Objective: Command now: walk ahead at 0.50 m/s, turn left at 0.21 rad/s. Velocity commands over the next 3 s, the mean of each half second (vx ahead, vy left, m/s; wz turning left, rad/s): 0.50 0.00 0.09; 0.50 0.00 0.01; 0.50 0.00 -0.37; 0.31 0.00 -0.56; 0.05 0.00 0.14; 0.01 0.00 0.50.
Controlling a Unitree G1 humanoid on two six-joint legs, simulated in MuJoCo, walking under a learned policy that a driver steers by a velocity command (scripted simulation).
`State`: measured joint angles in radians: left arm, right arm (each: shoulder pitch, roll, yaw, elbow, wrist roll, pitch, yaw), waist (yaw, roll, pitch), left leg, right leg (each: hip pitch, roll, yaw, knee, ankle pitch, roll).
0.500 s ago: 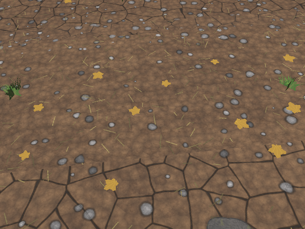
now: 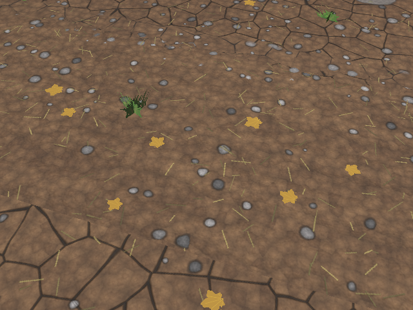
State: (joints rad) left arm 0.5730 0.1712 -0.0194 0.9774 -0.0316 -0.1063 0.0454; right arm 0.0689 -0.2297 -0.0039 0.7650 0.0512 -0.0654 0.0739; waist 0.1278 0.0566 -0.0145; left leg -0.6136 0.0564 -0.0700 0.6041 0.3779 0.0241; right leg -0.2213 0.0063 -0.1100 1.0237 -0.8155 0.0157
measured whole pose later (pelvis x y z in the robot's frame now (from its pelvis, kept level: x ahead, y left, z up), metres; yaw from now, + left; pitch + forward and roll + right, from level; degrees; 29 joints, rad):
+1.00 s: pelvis +0.53 -0.01 -0.09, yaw +1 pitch +3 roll -2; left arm 0.38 0.24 0.08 0.99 -0.03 -0.08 0.01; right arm -0.03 -0.22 -0.05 0.85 0.02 -0.08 0.02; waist 0.08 0.03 -0.01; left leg -0.56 0.04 0.00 0.50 -0.02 0.05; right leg -0.01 0.02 -0.03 0.28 -0.33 0.00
